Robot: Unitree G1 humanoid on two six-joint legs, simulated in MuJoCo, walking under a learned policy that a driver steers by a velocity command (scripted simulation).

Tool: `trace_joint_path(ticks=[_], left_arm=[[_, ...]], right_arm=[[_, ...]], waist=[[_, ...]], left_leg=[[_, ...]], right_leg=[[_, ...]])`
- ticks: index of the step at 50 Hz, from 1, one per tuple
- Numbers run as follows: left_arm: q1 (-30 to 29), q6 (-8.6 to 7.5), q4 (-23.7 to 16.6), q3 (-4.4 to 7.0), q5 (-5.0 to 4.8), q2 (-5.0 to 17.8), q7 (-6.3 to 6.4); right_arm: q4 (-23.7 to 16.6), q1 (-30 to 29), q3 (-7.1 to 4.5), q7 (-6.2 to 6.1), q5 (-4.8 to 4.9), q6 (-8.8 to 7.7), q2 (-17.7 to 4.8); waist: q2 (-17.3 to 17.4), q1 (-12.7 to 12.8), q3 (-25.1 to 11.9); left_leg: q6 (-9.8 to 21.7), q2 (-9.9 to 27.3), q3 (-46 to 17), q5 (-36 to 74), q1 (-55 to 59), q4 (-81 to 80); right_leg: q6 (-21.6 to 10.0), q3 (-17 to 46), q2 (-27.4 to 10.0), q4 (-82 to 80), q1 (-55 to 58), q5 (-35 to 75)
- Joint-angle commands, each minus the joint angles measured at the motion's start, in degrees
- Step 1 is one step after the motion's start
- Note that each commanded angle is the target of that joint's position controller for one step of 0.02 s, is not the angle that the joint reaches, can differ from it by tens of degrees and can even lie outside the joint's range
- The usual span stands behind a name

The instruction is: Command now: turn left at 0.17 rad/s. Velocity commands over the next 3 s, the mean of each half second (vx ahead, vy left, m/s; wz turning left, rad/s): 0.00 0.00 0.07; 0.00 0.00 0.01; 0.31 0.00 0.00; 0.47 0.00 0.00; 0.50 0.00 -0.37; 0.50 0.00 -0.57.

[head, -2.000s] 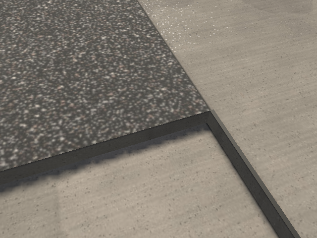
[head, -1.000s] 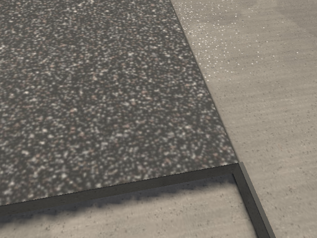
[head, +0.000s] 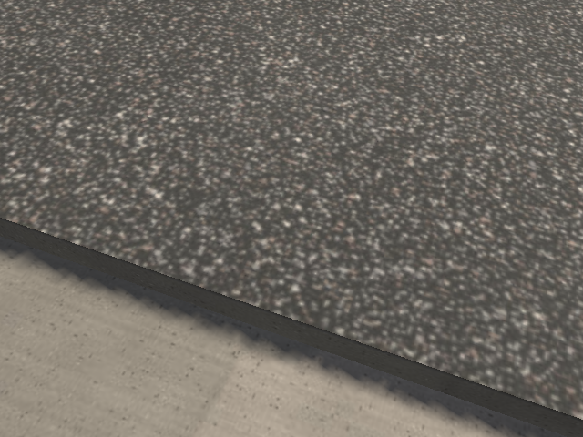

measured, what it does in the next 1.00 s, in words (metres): steps on the spot: right foot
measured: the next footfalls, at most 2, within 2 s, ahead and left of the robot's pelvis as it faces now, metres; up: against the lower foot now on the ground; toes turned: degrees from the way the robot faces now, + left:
right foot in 0.14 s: +0.04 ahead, -0.13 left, +0.00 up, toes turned +1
right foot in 1.74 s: +0.43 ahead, -0.06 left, +0.00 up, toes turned -3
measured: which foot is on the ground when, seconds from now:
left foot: down 0.00-1.00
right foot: up 0.00-0.12, down 0.14-1.00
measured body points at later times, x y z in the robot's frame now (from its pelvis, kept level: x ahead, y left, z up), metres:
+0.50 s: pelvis +0.00 -0.03 +0.00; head +0.01 -0.03 +0.45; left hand +0.06 +0.22 -0.14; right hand +0.04 -0.29 -0.15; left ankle +0.00 +0.07 -0.75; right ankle +0.00 -0.13 -0.75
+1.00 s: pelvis +0.00 -0.03 +0.00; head +0.01 -0.04 +0.45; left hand +0.01 +0.20 -0.16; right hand +0.00 -0.27 -0.16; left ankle +0.00 +0.07 -0.75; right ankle +0.00 -0.13 -0.75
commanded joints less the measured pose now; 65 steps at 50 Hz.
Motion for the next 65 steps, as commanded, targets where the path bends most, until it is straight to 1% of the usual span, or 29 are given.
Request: trace_joint_path(ticks=[1, 4, 5, 6, 7, 8, 9, 10, 11, 12, 13, 15, 18, 24, 32, 40, 49, 50, 52, 53, 54, 56, 57, 59, 61, 62, 63, 64, 65], left_arm=[[-1.21, -0.68, -2.63, 0.48, -0.17, 3.39, 0.57], [-0.23, -1.22, -1.24, 0.18, -0.64, 2.93, 1.34], [0.96, -1.51, -0.43, -0.04, -0.63, 2.36, 1.57], [2.52, -2.03, 0.56, -0.40, -0.37, 1.61, 1.77], [3.05, -2.84, 1.17, -0.49, 0.30, 2.53, 2.05], [3.20, -3.70, 1.16, -0.47, 1.10, 5.07, 2.26], [-1.52, -3.89, 1.58, -0.25, -0.11, 6.82, 1.69], [-3.58, -4.25, 1.26, -0.96, -0.25, 3.88, 1.05], [-3.19, -4.53, 1.84, -1.20, -0.33, 3.18, 0.81], [-2.07, -4.54, 2.74, -1.13, -0.31, 3.58, 0.96], [-0.85, -4.66, 3.77, -1.26, -0.51, 3.52, 1.25], [-0.16, -4.63, 5.27, -1.30, -0.62, 3.29, 1.45], [-0.49, -4.56, 6.70, -1.59, -0.41, 2.58, 1.50], [-0.52, -4.63, 9.67, -2.10, -0.38, 1.91, 1.60], [0.80, -4.69, 12.98, -2.88, -0.41, 0.63, 1.71], [2.65, -4.74, 15.27, -3.39, -0.44, -0.63, 1.89], [4.56, -4.81, 16.85, -3.56, -0.44, -1.88, 2.06], [5.10, -4.77, 17.07, -3.57, -0.36, -2.03, 2.04], [5.66, -4.29, 16.96, -2.56, -0.25, 0.02, 1.95], [6.22, -3.96, 16.74, -2.07, -0.17, 0.87, 1.80], [7.75, -3.73, 16.78, -1.70, -0.10, 1.14, 1.66], [11.92, -3.82, 17.88, -0.77, -0.02, 2.10, 1.72], [12.31, -4.12, 17.89, -0.42, 0.12, 2.10, 1.69], [10.98, -5.07, 17.05, 0.15, 0.54, 2.67, 1.34], [8.65, -5.74, 16.26, 0.48, 0.14, 2.76, 1.12], [6.60, -5.89, 15.60, 0.51, -0.28, 2.28, 0.98], [5.04, -5.98, 14.96, 0.54, -0.55, 1.84, 0.88], [4.05, -6.30, 14.16, 0.36, -0.29, 0.81, 0.79], [2.46, -6.94, 12.62, -0.57, -0.04, -2.32, 0.38]], right_arm=[[-0.90, 1.63, -1.76, -0.35, -0.46, -0.67, -8.80], [0.39, 0.63, -1.38, -0.48, -0.49, -0.79, -8.58], [0.78, -0.29, -1.17, -0.61, -0.22, -0.79, -8.27], [1.18, -1.21, -0.88, -0.76, 0.24, -0.85, -7.74], [1.56, -0.50, -0.26, -0.80, 0.36, -1.27, -6.20], [1.94, 1.37, 0.19, -0.65, 0.30, -1.63, -4.59], [3.60, 3.70, -0.05, -0.63, 0.62, -1.00, -4.41], [5.26, 3.32, -0.10, -0.84, -0.09, -0.74, -5.79], [6.38, 2.63, -0.45, -0.92, -0.11, -0.75, -6.68], [7.06, 2.19, -0.62, -0.93, 0.18, -0.91, -7.17], [7.79, 2.06, -0.73, -0.83, 0.14, -0.96, -7.21], [9.37, 2.48, -0.31, -0.91, 0.28, -1.21, -5.80], [11.87, 2.62, -0.11, -1.26, 0.32, -1.21, -5.16], [15.58, 3.29, 0.24, -1.55, 0.34, -1.19, -4.72], [18.95, 4.57, 0.82, -1.82, 0.39, -1.22, -3.98], [20.96, 5.66, 1.29, -2.02, 0.41, -1.28, -2.58], [22.20, 6.82, 1.54, -2.17, 0.44, -1.41, -1.09], [22.38, 7.35, 1.63, -2.16, 0.38, -1.39, -0.73], [21.84, 7.55, 1.09, -2.08, 0.16, -1.15, -1.59], [21.22, 7.34, 0.84, -1.85, -0.22, -1.00, -1.78], [20.26, 6.25, 0.79, -1.53, -0.69, -1.01, -1.37], [18.17, 4.32, 1.34, -0.80, -1.47, -1.94, 1.64], [17.12, 3.06, 1.23, -0.54, -1.69, -2.61, 1.22], [15.57, 2.30, 0.70, 0.08, -1.28, -3.81, 0.01], [14.91, 3.81, 0.51, 0.59, -0.63, -4.72, 0.62], [15.59, 6.42, 0.46, 0.62, -0.26, -5.04, 1.42], [17.45, 11.29, 0.25, 0.46, 0.01, -5.18, 2.03], [19.12, 16.17, -0.30, 0.12, -0.08, -5.34, 1.00], [20.11, 22.68, -1.28, -0.46, -0.81, -5.85, -2.68]], waist=[[8.76, -2.01, -3.28], [8.19, -1.41, -3.68], [7.43, -0.31, -3.89], [5.94, 1.25, -3.95], [3.67, 1.10, -5.15], [-0.93, -0.53, -6.35], [-6.32, -3.95, -3.70], [-4.56, -3.16, -3.58], [-3.53, -2.02, -2.38], [-2.80, -1.37, -2.42], [-2.54, -1.01, -2.34], [-1.29, -0.89, -2.44], [0.88, -0.68, -1.78], [1.84, -0.78, -1.61], [1.61, -0.95, -1.29], [1.45, -0.95, -0.81], [1.73, -0.82, -0.37], [1.63, -0.76, -1.56], [0.17, -0.53, -0.44], [-1.00, -0.16, 1.29], [-2.07, 0.67, 3.88], [-6.41, 1.91, 5.63], [-5.87, 2.11, 6.29], [-3.86, 1.24, 5.23], [-4.46, -0.67, 4.82], [-4.13, -2.48, 4.64], [-2.98, -4.55, 4.14], [0.03, -6.17, 3.47], [10.23, -8.65, 1.37]], left_leg=[[7.58, 15.26, -11.63, 16.59, 2.26, -4.85], [7.22, 15.23, -13.12, 16.87, 0.15, -3.45], [6.38, 14.65, -13.13, 16.53, -0.65, -2.43], [4.63, 13.87, -12.76, 15.80, -2.65, -1.32], [2.06, 12.73, -12.68, 12.91, -5.49, -0.81], [0.10, 9.50, -9.71, 8.07, -7.07, 1.82], [-0.65, 4.52, -5.64, 0.03, -1.85, -1.51], [-1.03, 5.31, -6.08, 1.56, 1.84, -2.79], [-0.97, 5.72, -6.67, 3.92, 2.21, -3.36], [-0.92, 6.34, -6.91, 6.15, 2.59, -3.21], [-0.82, 6.77, -7.06, 7.59, 2.34, -3.04], [-1.10, 7.05, -7.10, 7.53, 1.05, -3.71], [-1.57, 6.93, -7.04, 6.26, 0.33, -4.57], [-1.73, 7.28, -6.95, 6.21, 0.52, -4.78], [-1.73, 7.70, -6.69, 6.06, 0.60, -4.51], [-1.79, 7.86, -6.34, 5.94, 0.25, -4.12], [-1.86, 7.89, -6.02, 5.71, -0.39, -3.60], [-1.73, 7.38, -5.74, 1.69, -0.13, -3.80], [-0.60, 4.64, -3.92, -11.51, -3.02, -0.41], [0.15, 3.40, -3.24, -18.86, -6.57, 1.99], [0.55, 2.60, -2.71, -22.26, -11.29, 4.91], [-0.03, 1.77, 2.69, -15.98, -16.93, 14.93], [-0.35, 3.73, 3.53, -13.02, -17.88, 18.85], [-0.55, 5.51, 3.07, -14.77, -18.86, 21.53], [-0.25, 5.43, 4.36, -13.89, -13.39, 15.56], [0.03, 4.27, 6.06, -10.12, -6.41, 9.96], [0.08, 2.21, 7.67, -6.44, 2.65, 4.66], [0.19, 2.14, 5.76, -7.04, 10.98, 1.52], [1.64, 12.92, -9.97, -17.37, 17.78, -7.29]], right_leg=[[-0.66, 0.01, 0.49, -6.43, 1.62, -1.13], [-1.55, -0.29, 1.44, -13.85, 7.29, -0.51], [-1.93, -0.59, 1.66, -19.07, 10.29, 2.55], [-2.35, -0.38, 1.22, -27.48, 15.29, 10.12], [-2.73, 3.88, -2.28, -31.50, 21.04, 16.46], [-3.98, 11.07, -9.32, -33.37, 23.87, 22.00], [-7.08, 12.04, -10.89, -31.27, 14.44, 24.89], [-6.48, 10.42, -9.13, -31.43, 12.71, 21.34], [-4.95, 8.23, -6.72, -31.25, 12.48, 18.94], [-4.25, 6.97, -5.25, -31.23, 13.03, 17.82], [-4.04, 6.55, -4.82, -31.26, 13.55, 17.89], [-4.21, 6.27, -4.61, -31.00, 15.12, 17.63], [-4.63, 6.35, -4.64, -31.07, 15.01, 15.94], [-4.90, 6.34, -4.27, -31.30, 14.31, 14.88], [-4.89, 6.22, -3.75, -31.44, 13.48, 14.35], [-4.88, 6.16, -3.38, -31.27, 12.81, 14.14], [-4.96, 6.14, -3.14, -30.81, 12.36, 13.99], [-5.05, 6.14, -2.72, -31.41, 12.75, 9.10], [-6.52, 7.10, -1.67, -31.43, 11.21, -6.59], [-8.02, 9.28, -2.34, -32.17, 9.82, -15.61], [-9.78, 12.80, -4.27, -33.90, 9.36, -22.11], [-14.24, 23.23, -12.00, -39.63, 11.85, -27.90], [-15.81, 26.11, -14.94, -41.57, 11.10, -25.75], [-16.03, 25.07, -15.41, -42.02, 11.75, -19.34], [-14.31, 19.62, -12.79, -40.22, 8.76, -15.04], [-12.96, 15.85, -10.32, -38.42, 4.71, -13.40], [-11.84, 12.49, -7.72, -34.91, -0.53, -12.89], [-10.71, 9.37, -5.05, -28.94, -6.22, -11.64], [-8.55, 2.43, 0.16, -13.34, -12.73, -8.35]])
Over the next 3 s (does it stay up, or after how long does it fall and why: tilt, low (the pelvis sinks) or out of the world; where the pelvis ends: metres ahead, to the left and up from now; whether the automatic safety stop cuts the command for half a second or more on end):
stays up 0.91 -0.11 0.09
